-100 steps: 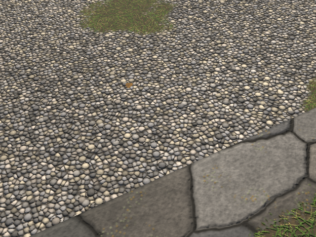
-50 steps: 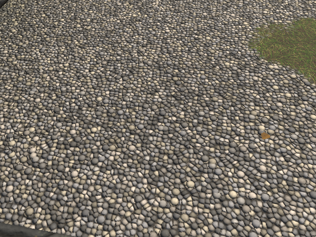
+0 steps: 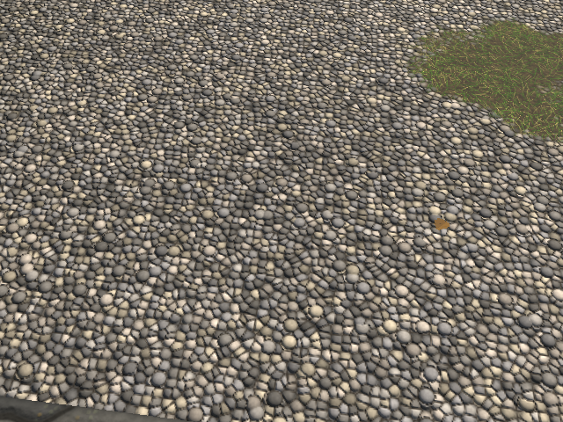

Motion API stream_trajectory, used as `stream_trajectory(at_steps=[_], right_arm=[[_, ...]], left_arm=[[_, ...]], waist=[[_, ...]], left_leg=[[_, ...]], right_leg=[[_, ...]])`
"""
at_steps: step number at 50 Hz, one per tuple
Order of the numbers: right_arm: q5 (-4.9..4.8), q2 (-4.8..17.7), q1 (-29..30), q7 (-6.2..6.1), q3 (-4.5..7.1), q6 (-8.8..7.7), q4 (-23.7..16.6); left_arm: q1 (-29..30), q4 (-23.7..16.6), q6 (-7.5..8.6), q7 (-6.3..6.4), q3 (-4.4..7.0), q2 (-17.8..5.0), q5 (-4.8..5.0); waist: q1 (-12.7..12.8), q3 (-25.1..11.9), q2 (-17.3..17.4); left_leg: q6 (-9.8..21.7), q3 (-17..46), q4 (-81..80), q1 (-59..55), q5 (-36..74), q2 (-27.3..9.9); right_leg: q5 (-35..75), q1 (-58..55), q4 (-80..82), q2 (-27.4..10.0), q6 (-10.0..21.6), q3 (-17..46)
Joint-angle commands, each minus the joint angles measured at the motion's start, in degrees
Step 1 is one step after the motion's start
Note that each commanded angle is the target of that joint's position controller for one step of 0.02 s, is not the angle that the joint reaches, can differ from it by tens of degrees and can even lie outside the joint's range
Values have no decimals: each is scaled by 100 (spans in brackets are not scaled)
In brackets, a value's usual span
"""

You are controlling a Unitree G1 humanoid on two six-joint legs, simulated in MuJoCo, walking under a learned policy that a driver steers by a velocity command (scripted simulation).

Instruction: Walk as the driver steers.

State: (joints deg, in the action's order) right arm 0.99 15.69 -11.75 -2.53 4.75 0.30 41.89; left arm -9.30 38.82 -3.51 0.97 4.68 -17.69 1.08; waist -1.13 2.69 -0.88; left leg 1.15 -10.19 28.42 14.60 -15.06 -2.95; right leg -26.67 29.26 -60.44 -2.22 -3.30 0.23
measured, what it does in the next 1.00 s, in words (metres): walks ahead, turning right: right foot, then left foot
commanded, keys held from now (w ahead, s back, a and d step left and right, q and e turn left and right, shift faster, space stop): e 0.32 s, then w+e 0.14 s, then w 0.38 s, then w+q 0.16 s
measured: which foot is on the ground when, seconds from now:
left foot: down 0.00-0.14, up 0.16-0.62, down 0.64-1.00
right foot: up 0.00-0.12, down 0.14-0.64, up 0.66-1.00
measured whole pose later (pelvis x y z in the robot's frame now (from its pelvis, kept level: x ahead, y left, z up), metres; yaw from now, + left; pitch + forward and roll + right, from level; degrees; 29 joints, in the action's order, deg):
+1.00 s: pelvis +0.19 -0.11 +0.00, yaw -20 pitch +3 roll +0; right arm -1.6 14.9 -27.0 -0.2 2.5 -3.3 48.8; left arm -3.1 33.7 4.9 -2.5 1.9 -15.2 1.2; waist -7.2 1.7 -1.9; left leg -0.5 2.8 15.5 -2.2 -20.7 -0.8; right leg -3.8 33.2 -32.7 -1.7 -0.9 1.7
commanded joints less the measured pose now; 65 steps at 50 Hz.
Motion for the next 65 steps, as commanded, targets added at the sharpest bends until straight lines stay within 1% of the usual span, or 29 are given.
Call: stream_trajectory(at_steps=[1, 4, 6, 7, 8, 9, 10, 12, 16, 19, 21, 27, 30, 31, 32, 33, 34, 35, 38, 45, 49, 52, 53, 54, 55, 56, 58, 60, 65], right_arm=[[-34, 967, 421, -46, 238, -47, -451], [-155, 1165, 234, 12, 303, 6, -368], [-265, 1028, 195, 67, 272, 21, -276], [-182, 769, -88, 115, 208, 19, -158], [166, 373, 86, 137, 54, 23, -445], [58, 630, 678, 77, 115, -4, -668], [-114, 800, 823, 41, 170, 24, -670], [-53, 837, 665, -56, 210, 45, -503], [-51, 679, 385, -19, 181, 16, -386], [-104, 588, 687, 63, 117, -50, -470], [-148, 624, 915, 138, 115, -145, -544], [-211, 574, 902, 351, 68, -500, -484], [-223, 507, 427, 389, 69, -633, -317], [-193, 580, 105, 364, 95, -662, -232], [-119, 819, -555, 319, 144, -686, -114], [-6, 1415, -971, 324, 267, -662, 33], [-54, 1292, -1062, 359, 277, -672, 85], [-139, 984, -925, 333, 176, -677, 51], [-128, 717, -664, 267, 40, -625, -22], [-215, 869, -1083, 207, -3, -487, 234], [-296, 1093, -1271, 197, 50, -420, 328], [-253, 1083, -1171, 192, 47, -389, 306], [-128, 758, -1088, 204, -73, -408, 128], [-189, -2, -1848, 185, -287, -476, -34], [-362, 553, -1775, 184, -156, -514, 69], [-450, 862, -1229, 193, -47, -495, -53], [-292, 760, -723, 193, -43, -459, -143], [-305, 551, -822, 229, -41, -321, -118], [-214, 340, -325, 265, -90, -170, -373]], left_arm=[[274, -600, 30, -132, 0, -181, 6], [157, -720, 9, -242, 66, -345, 30], [-308, -586, -33, -214, 165, -460, 0], [-596, -530, -27, -136, 296, -815, -23], [-760, -699, 23, -20, 444, -1572, -73], [-813, -826, 202, -115, 387, -1530, -302], [-600, -799, 340, -167, 319, -1339, -305], [-44, -803, 396, -85, 218, -964, -91], [96, -853, 355, 43, 132, -810, -96], [-280, -758, 351, 93, 161, -848, 4], [-340, -735, 369, 100, 186, -938, -18], [-566, -613, 434, 11, 145, -900, -27], [-489, -586, 422, -32, 55, -738, -33], [-449, -609, 439, -36, -9, -552, -53], [-288, -693, 479, -43, -125, -194, -82], [-341, -928, 571, -33, -172, -14, -3], [-91, -975, 646, 6, -36, -560, 76], [-123, -886, 688, -17, 27, -727, 100], [-27, -788, 775, -131, -2, -518, -46], [976, -1016, 909, -281, -241, 92, -38], [1046, -1041, 975, -369, -113, -231, 42], [-237, -710, 969, -263, 144, -689, 17], [-1265, -583, 936, -178, 247, -1007, -86], [-1655, -466, 881, -183, 322, -1500, -223], [-1635, -454, 874, -204, 201, -971, -200], [-1264, -408, 867, -183, 98, -656, -134], [-678, -329, 876, -190, 16, -363, -150], [-352, -254, 961, -191, 6, -219, -197], [-266, 45, 1084, -149, 117, -442, -151]], waist=[[-18, -529, 852], [-4, -789, 960], [215, -847, 801], [242, -823, 22], [162, -708, -1847], [597, -1229, -1361], [500, -968, -817], [166, -665, -446], [-17, -916, -500], [207, -827, -611], [283, -548, -844], [395, -459, -817], [51, -374, -640], [-102, -464, -539], [-351, -622, -6], [-224, -561, 1266], [-367, -18, 1208], [-281, 242, 942], [-131, 198, 772], [-435, 204, 717], [-266, 168, 842], [558, -647, 751], [1036, -1525, 386], [681, -2552, -1498], [783, -2455, -1424], [735, -1476, -1051], [449, -663, -505], [160, -407, -625], [53, 49, -233]], left_leg=[[1046, 773, -947, -542, 1827, -1328], [957, 709, -610, -777, 2087, -1584], [516, 379, 24, -409, 1516, -1447], [77, -30, 1005, 324, 685, -1067], [-556, -296, 3068, 2313, -2369, -255], [-611, 1007, 4108, 2590, -2679, 160], [-540, 1266, 4398, 2734, -2208, 74], [-451, 1442, 4085, 2750, -1168, -63], [-558, 1429, 3695, 2147, -385, 183], [-561, 1447, 2474, 2177, -113, 236], [-526, 1492, 1814, 2094, -162, 292], [-281, 1264, 611, 1015, -357, 384], [-18, 1056, -386, -180, 224, 418], [89, 1228, -489, -810, 205, 208], [361, 2104, -772, -1601, -344, -580], [1102, 4101, -1476, -2066, -1861, -1547], [1586, 5011, -1768, -1844, -2684, -2039], [1506, 4656, -1744, -1787, -2666, -1855], [1101, 3391, -1854, -1666, -1138, -1253], [951, 1921, -1943, -759, 1240, -663], [832, 2276, -1690, -945, 1516, -1007], [491, 1934, -87, -742, 3221, -680], [278, 1782, 1513, 279, 2101, -376], [-80, 1417, 3614, 2102, -1354, 461], [-90, 1953, 4437, 2587, -1666, 299], [-67, 1811, 4683, 2984, -1212, 40], [-53, 1644, 4329, 2694, -474, -327], [-66, 1654, 4076, 2205, -166, -489], [-196, 1669, 3081, 2542, 663, -525]], right_leg=[[158, -151, 873, -194, -11, -176], [485, -732, 1944, -8, 165, -478], [1345, -1641, 3083, 280, 451, -650], [2520, -2435, 3592, 67, 717, -21], [5009, -3294, 3669, -1581, 1516, 2369], [4687, -2725, 3959, -2164, 2528, 3231], [4122, -2592, 4085, -1872, 2396, 2688], [3354, -2306, 4043, -1287, 1763, 2032], [3710, -2098, 4017, -925, 1651, 1692], [700, -2205, 4463, -776, 1661, 2106], [-116, -2068, 4675, -813, 1688, 2455], [-305, -1687, 4523, -754, 1692, 2652], [-528, -1133, 4222, -478, 1471, 2612], [-529, -786, 3879, -290, 1287, 2473], [-540, -92, 2713, 95, 970, 1950], [-529, 1132, 1271, 804, 655, 868], [-793, 2026, 279, 531, 542, 873], [-315, 2296, -137, 332, 545, 1004], [899, 2241, -94, -63, 441, 648], [2311, 685, 2171, 61, 127, -108], [2423, -110, 2939, 206, 267, 50], [2270, -2205, 3319, 314, 663, -56], [2073, -3902, 3071, -576, 996, 743], [785, -5512, 3625, -2189, 1773, 3405], [9, -5107, 4277, -2178, 1829, 4233], [102, -4415, 4319, -2012, 1632, 3255], [1261, -3074, 4570, -1537, 1478, 1987], [1830, -2364, 4956, -1311, 1449, 1242], [2745, -2128, 5357, -1332, 1511, 192]])
Keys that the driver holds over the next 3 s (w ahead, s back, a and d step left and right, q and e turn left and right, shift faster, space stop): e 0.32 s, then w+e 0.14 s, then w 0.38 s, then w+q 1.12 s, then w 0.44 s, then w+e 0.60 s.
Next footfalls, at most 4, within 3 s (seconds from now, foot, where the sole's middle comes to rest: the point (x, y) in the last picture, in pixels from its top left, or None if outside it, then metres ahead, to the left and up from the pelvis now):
0.14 right None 0.03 -0.14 -0.77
0.64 left None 0.14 0.06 -0.77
1.06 right None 0.33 -0.30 -0.77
1.56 left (327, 338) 0.66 -0.09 -0.77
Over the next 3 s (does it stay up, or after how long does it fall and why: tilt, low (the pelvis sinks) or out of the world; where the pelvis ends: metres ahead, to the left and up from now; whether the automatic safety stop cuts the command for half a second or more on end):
stays up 1.24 -0.05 0.00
